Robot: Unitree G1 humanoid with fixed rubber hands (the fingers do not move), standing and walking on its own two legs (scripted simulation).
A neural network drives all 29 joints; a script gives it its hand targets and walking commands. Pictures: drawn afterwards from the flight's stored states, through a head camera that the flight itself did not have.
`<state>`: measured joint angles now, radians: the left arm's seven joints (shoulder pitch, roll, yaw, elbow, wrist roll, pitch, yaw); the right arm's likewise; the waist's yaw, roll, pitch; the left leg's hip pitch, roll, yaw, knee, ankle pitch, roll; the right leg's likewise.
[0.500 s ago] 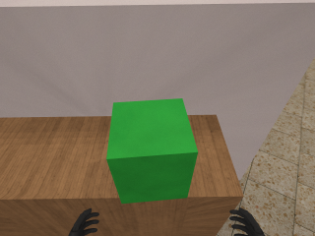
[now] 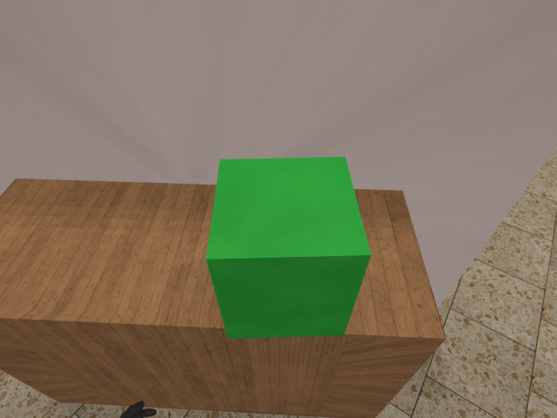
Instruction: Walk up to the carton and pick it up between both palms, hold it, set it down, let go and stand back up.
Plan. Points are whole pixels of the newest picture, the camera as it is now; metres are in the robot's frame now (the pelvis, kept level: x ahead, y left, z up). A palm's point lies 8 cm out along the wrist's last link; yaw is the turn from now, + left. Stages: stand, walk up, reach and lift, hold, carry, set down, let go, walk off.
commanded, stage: stand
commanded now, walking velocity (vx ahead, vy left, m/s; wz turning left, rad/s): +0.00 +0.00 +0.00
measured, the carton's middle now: (284, 251) +0.41 +0.01 -0.01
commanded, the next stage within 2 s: none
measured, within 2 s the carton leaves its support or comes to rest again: neither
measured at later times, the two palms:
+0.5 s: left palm out of the picture +0.05 +0.26 -0.12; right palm out of the picture +0.06 -0.23 -0.12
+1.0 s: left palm out of the picture +0.00 +0.23 -0.13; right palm out of the picture +0.01 -0.23 -0.13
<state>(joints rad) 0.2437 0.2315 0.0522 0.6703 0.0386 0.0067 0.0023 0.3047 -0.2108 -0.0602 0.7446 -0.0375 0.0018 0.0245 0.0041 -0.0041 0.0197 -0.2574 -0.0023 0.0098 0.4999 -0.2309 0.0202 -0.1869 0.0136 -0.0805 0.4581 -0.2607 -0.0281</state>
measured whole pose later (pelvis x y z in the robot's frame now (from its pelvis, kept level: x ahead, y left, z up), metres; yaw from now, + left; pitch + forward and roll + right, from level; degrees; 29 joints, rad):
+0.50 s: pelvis -0.01 +0.01 +0.00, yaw +2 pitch -1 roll -1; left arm 0.31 0.22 0.04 0.80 0.03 -0.01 0.02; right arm 0.30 -0.18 -0.04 0.82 -0.03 -0.01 0.01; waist 0.01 0.00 -0.01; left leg -0.26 -0.03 -0.01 0.47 -0.19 0.04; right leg -0.19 -0.02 -0.10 0.46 -0.25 -0.01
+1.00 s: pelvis -0.01 +0.00 +0.00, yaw +2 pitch -1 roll +0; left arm 0.32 0.18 0.02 0.98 0.02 0.00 0.03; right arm 0.32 -0.18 -0.02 0.98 -0.03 0.00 -0.02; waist 0.00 0.01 0.01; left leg -0.23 -0.03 -0.02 0.43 -0.17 0.02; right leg -0.16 -0.01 -0.10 0.42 -0.23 -0.02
